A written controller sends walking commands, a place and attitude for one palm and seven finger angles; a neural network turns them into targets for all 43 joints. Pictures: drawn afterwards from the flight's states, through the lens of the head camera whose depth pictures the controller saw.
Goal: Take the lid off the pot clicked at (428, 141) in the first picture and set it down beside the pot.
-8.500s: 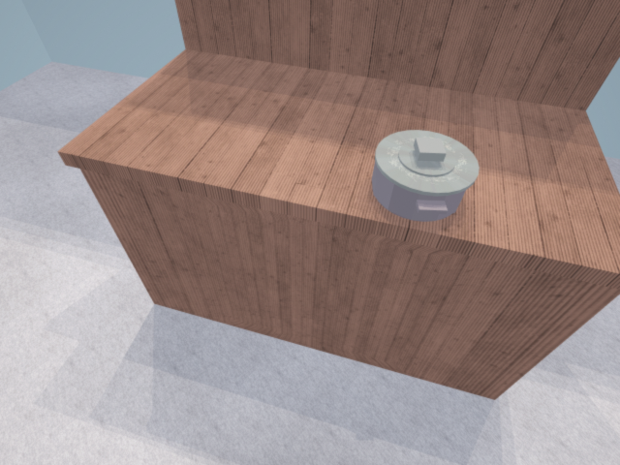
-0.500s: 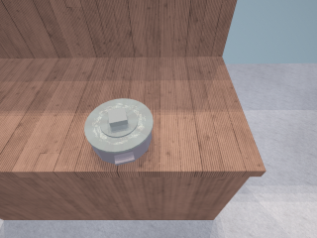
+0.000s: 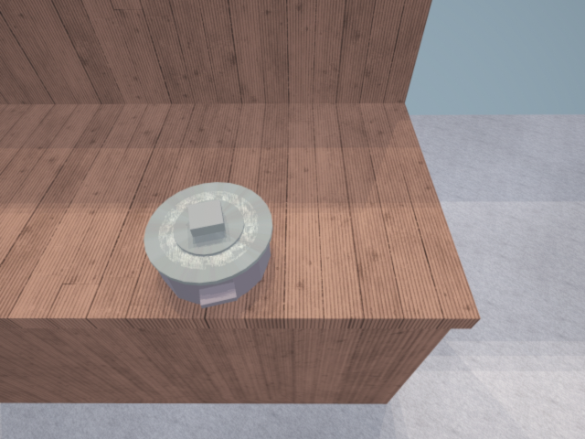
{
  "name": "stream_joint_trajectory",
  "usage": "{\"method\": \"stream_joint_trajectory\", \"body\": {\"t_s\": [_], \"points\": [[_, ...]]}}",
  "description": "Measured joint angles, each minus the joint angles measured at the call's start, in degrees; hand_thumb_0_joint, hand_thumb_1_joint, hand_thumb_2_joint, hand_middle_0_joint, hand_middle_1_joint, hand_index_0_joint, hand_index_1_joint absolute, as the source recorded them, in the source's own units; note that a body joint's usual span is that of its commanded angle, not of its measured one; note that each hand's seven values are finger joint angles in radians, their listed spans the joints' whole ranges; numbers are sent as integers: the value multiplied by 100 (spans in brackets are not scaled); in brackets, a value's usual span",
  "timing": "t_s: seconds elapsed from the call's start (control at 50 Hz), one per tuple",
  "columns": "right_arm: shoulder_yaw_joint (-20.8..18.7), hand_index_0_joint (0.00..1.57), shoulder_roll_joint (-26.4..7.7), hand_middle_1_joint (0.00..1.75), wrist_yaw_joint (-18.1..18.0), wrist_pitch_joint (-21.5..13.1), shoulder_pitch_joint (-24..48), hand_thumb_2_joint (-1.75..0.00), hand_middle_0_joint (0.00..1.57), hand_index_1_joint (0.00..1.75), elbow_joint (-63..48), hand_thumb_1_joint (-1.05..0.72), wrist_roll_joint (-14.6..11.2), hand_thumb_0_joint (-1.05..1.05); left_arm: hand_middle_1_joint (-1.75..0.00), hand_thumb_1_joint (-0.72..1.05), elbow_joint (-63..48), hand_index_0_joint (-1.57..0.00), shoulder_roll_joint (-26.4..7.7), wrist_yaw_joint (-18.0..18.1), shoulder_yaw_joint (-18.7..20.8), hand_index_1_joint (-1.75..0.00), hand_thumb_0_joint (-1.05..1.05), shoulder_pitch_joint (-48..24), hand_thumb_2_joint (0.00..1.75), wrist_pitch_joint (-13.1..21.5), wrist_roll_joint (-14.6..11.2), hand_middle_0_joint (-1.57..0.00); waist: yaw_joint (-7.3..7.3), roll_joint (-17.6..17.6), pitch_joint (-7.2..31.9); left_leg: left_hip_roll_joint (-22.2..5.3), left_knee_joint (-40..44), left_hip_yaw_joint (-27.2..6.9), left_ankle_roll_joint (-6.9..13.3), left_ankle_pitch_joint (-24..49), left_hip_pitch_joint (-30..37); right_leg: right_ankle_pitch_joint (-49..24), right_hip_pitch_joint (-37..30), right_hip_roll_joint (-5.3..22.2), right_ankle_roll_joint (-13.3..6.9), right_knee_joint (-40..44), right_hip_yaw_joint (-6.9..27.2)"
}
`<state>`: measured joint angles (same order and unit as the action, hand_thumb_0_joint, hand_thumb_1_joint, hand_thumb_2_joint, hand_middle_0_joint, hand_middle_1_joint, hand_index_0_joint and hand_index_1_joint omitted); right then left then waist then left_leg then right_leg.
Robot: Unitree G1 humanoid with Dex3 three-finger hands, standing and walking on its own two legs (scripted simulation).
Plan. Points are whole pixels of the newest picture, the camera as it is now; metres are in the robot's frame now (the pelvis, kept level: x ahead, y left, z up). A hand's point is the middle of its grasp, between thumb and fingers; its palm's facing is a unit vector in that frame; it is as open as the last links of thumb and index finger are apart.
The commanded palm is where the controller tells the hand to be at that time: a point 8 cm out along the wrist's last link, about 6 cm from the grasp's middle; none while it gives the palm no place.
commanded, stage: look again from close up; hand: left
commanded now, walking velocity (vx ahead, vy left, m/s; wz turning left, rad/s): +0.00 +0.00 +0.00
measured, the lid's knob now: (206, 217) +0.41 +0.16 +0.05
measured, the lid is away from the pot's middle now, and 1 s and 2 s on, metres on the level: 0.00 0.00 0.00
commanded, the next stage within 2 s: lift the closed hand beside the body in 0.70 s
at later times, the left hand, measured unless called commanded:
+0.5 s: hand out of the picture -0.01 +0.17 -0.17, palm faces -0.01 -0.98 -0.21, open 7.4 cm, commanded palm none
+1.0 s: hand out of the picture +0.10 +0.19 -0.10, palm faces +0.11 -0.95 -0.29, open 6.6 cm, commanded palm +0.07 +0.23 -0.04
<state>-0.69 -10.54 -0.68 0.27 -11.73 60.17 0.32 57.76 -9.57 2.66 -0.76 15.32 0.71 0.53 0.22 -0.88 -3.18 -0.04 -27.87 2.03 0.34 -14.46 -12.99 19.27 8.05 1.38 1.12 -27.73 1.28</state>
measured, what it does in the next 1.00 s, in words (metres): stands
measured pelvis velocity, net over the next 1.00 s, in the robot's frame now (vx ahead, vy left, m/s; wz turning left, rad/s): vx -0.03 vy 0.00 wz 0.04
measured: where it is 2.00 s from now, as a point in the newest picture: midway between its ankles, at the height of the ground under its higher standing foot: outside the picture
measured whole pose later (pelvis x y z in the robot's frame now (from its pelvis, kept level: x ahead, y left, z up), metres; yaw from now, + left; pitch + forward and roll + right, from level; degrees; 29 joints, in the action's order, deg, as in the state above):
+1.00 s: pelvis -0.03 +0.00 +0.00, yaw +2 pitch +0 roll +0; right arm -1.6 -13.4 0.5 -10.5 -14.4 50.1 -1.8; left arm 21.6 -10.6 7.7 -0.4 23.9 -0.4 0.0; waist 2.3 -0.4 -2.0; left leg 0.8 -27.9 -0.1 0.5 -11.7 -16.3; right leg 17.9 10.8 2.1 1.1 -28.7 -0.9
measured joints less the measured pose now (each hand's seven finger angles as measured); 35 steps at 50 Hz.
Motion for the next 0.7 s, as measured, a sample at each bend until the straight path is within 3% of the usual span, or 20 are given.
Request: {"method": "stream_joint_trajectory", "body": {"t_s": [0.7], "points": [[31, 20, 211, 30, -36, -69, -389, -90, 20, 30, 390, -91, -18, 1, -30, 91, 384, -20, 167, -17, -19, -30, 1, 170, 90, 35, -7, -20, 22, 18, 17, -42, 146, 96, 10, 176, -22, -183, 95, -36, 2, 82, 100]]}}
